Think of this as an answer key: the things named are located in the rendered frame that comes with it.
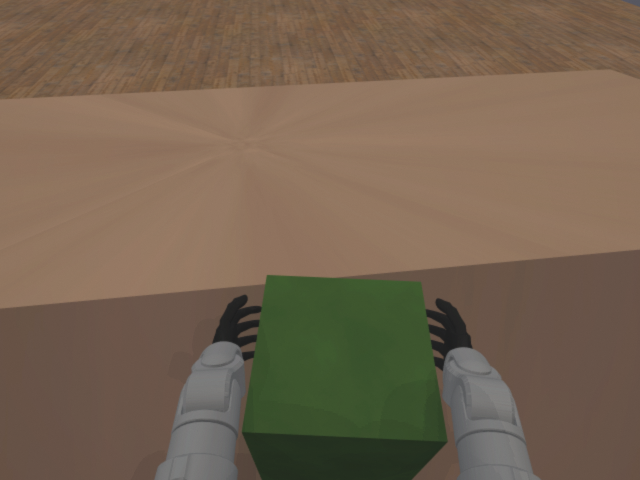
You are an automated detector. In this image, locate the robot right forearm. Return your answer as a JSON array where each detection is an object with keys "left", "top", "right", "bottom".
[{"left": 442, "top": 347, "right": 541, "bottom": 480}]

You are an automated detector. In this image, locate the carton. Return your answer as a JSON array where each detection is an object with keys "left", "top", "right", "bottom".
[{"left": 242, "top": 275, "right": 448, "bottom": 480}]

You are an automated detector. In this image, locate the left robot hand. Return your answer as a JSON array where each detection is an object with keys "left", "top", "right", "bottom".
[{"left": 212, "top": 295, "right": 262, "bottom": 361}]

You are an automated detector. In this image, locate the right robot hand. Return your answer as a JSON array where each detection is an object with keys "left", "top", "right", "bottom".
[{"left": 426, "top": 298, "right": 473, "bottom": 371}]

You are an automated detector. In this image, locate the robot left forearm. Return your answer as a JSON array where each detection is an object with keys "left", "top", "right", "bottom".
[{"left": 154, "top": 341, "right": 246, "bottom": 480}]

